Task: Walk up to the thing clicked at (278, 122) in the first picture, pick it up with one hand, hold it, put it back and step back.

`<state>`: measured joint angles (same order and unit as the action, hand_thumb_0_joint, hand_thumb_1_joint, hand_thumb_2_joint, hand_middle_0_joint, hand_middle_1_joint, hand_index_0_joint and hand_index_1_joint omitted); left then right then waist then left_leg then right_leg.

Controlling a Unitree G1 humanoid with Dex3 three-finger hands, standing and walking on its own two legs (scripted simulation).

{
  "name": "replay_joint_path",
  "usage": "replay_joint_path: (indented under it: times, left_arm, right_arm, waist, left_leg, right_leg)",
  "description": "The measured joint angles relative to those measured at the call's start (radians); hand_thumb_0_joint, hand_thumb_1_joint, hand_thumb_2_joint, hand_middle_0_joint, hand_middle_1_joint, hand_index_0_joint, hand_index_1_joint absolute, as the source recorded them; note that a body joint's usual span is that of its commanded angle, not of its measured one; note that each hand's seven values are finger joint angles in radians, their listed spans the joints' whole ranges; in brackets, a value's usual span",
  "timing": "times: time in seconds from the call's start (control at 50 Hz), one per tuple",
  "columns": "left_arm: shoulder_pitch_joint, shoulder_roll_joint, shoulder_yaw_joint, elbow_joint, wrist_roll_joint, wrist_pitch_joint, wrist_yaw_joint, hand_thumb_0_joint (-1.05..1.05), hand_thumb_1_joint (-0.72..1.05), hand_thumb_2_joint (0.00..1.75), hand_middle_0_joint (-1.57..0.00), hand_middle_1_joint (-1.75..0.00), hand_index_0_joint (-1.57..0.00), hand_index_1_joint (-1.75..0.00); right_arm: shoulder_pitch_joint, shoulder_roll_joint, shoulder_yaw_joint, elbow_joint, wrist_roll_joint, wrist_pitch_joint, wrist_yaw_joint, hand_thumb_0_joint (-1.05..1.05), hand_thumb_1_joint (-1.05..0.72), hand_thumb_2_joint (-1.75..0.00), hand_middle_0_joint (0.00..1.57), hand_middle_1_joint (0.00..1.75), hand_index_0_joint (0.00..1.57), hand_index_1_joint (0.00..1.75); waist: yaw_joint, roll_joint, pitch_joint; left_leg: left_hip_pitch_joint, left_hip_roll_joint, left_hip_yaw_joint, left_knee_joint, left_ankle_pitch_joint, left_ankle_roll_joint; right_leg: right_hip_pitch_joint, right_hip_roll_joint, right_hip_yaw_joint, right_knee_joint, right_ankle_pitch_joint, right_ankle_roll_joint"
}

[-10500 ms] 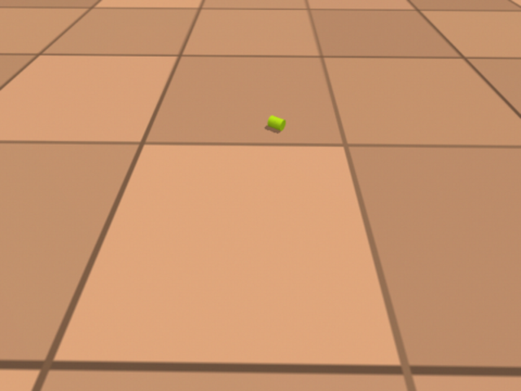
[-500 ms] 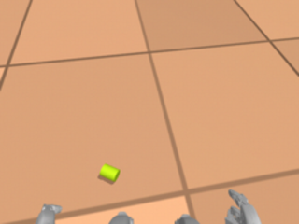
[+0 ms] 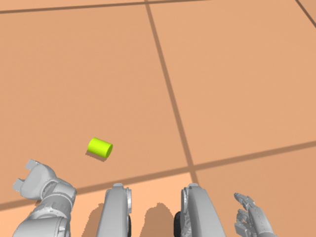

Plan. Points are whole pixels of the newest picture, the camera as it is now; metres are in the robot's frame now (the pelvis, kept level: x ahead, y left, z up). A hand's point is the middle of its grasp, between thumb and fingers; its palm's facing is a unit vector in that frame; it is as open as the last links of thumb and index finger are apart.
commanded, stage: rise first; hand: left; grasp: from above
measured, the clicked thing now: (100, 147) +0.49 +0.27 -0.52
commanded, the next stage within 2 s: none
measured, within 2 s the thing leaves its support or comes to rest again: neither
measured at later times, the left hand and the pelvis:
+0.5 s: hand (77, 164) +0.36 +0.29 -0.31, palm faces -0.09 -0.46 -0.88, open 13.9 cm; pelvis -0.04 +0.01 -0.16, yaw -4 degrees
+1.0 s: hand (84, 157) +0.40 +0.29 -0.38, palm faces -0.07 -0.48 -0.88, open 13.8 cm; pelvis -0.04 +0.00 -0.22, yaw -6 degrees
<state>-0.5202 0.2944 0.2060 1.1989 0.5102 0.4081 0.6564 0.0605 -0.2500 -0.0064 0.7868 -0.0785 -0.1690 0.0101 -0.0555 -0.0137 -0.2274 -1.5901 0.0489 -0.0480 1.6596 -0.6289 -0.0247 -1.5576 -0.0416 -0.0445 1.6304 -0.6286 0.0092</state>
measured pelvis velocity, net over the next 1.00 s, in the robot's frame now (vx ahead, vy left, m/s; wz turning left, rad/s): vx -0.04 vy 0.00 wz -0.10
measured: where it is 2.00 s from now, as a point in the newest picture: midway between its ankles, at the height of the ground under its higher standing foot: outside the picture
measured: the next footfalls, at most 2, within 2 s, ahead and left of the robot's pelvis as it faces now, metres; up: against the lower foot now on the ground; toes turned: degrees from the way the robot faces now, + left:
none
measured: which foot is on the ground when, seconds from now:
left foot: down 0.00-1.00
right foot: down 0.00-1.00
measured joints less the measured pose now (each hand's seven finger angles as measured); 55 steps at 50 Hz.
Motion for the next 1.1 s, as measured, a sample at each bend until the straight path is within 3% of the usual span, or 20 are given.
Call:
replay_joint_path:
  times: [0.1, 0.22, 0.32, 0.44, 0.56, 0.7, 0.86, 1.0, 1.1]
  left_arm:
    - [-0.167, 0.050, 0.061, 0.103, -0.014, 0.041, 0.076, 0.00, -0.52, 1.04, -0.11, -1.05, -0.09, -1.06]
    - [-0.297, 0.118, 0.114, 0.195, -0.007, 0.067, 0.102, 0.00, -0.51, 1.06, -0.13, -1.01, -0.10, -1.04]
    - [-0.363, 0.162, 0.132, 0.241, 0.001, 0.069, 0.085, 0.00, -0.50, 1.06, -0.14, -0.98, -0.11, -1.01]
    - [-0.419, 0.195, 0.153, 0.269, 0.003, 0.057, 0.024, 0.00, -0.51, 1.06, -0.13, -0.98, -0.10, -1.01]
    - [-0.471, 0.227, 0.171, 0.323, 0.027, 0.049, -0.017, 0.00, -0.51, 1.06, -0.12, -0.99, -0.09, -1.02]
    - [-0.552, 0.284, 0.212, 0.423, 0.065, 0.044, 0.004, 0.00, -0.50, 1.04, -0.11, -1.01, -0.09, -1.03]
    - [-0.644, 0.362, 0.278, 0.506, 0.078, 0.038, 0.039, 0.00, -0.49, 1.03, -0.11, -1.03, -0.09, -1.04]
    - [-0.671, 0.412, 0.318, 0.503, 0.102, 0.043, 0.037, 0.00, -0.50, 1.03, -0.11, -1.04, -0.09, -1.04]
    - [-0.657, 0.430, 0.320, 0.475, 0.122, 0.043, 0.027, 0.00, -0.50, 1.03, -0.11, -1.03, -0.09, -1.04]
  right_arm:
    - [-0.011, 0.001, -0.016, 0.052, -0.036, -0.009, 0.062, 0.00, -0.91, -0.90, 0.20, 0.30, 0.20, 0.30]
    - [-0.005, 0.000, -0.024, 0.112, -0.060, -0.011, 0.129, 0.00, -0.91, -0.90, 0.20, 0.30, 0.20, 0.30]
    - [0.013, 0.000, -0.026, 0.142, -0.057, -0.022, 0.171, 0.00, -0.91, -0.90, 0.20, 0.30, 0.20, 0.30]
    - [0.038, 0.000, -0.017, 0.153, -0.040, -0.044, 0.203, 0.00, -0.90, -0.89, 0.20, 0.30, 0.20, 0.30]
    - [0.057, -0.005, -0.002, 0.145, -0.027, -0.060, 0.222, 0.00, -0.90, -0.89, 0.20, 0.30, 0.20, 0.30]
    - [0.058, -0.028, 0.002, 0.127, -0.038, -0.075, 0.245, 0.00, -0.90, -0.89, 0.20, 0.30, 0.20, 0.30]
    - [0.038, -0.070, 0.010, 0.111, -0.060, -0.086, 0.274, 0.00, -0.90, -0.89, 0.19, 0.30, 0.20, 0.30]
    - [0.039, -0.088, 0.025, 0.096, -0.068, -0.076, 0.296, 0.00, -0.91, -0.90, 0.19, 0.30, 0.20, 0.30]
    - [0.056, -0.086, 0.033, 0.091, -0.069, -0.065, 0.306, 0.00, -0.91, -0.90, 0.19, 0.30, 0.20, 0.30]
  waist:
    - [-0.030, 0.003, 0.017]
    - [-0.061, 0.020, 0.043]
    - [-0.078, 0.038, 0.064]
    - [-0.095, 0.053, 0.084]
    - [-0.106, 0.060, 0.090]
    - [-0.116, 0.052, 0.113]
    - [-0.136, 0.037, 0.175]
    - [-0.156, 0.027, 0.224]
    - [-0.168, 0.028, 0.239]
  left_leg:
    - [-0.174, 0.009, -0.016, 0.147, -0.011, -0.005]
    - [-0.344, 0.015, -0.025, 0.298, -0.016, 0.000]
    - [-0.450, 0.017, -0.026, 0.401, -0.020, 0.010]
    - [-0.533, 0.015, -0.025, 0.492, -0.028, 0.022]
    - [-0.585, 0.010, -0.026, 0.546, -0.034, 0.026]
    - [-0.629, 0.008, -0.032, 0.595, -0.039, 0.020]
    - [-0.674, 0.009, -0.054, 0.652, -0.043, 0.009]
    - [-0.704, 0.011, -0.079, 0.696, -0.049, 0.006]
    - [-0.720, 0.012, -0.088, 0.721, -0.057, 0.007]
  right_leg:
    - [-0.174, 0.011, -0.003, 0.141, -0.004, -0.005]
    - [-0.345, 0.020, 0.000, 0.283, 0.000, -0.001]
    - [-0.451, 0.026, 0.009, 0.378, 0.003, 0.010]
    - [-0.530, 0.028, 0.019, 0.463, 0.000, 0.023]
    - [-0.579, 0.026, 0.024, 0.517, -0.008, 0.027]
    - [-0.627, 0.026, 0.023, 0.571, -0.015, 0.022]
    - [-0.673, 0.032, 0.008, 0.622, -0.013, 0.015]
    - [-0.696, 0.040, -0.010, 0.651, -0.009, 0.015]
    - [-0.708, 0.043, -0.016, 0.667, -0.012, 0.018]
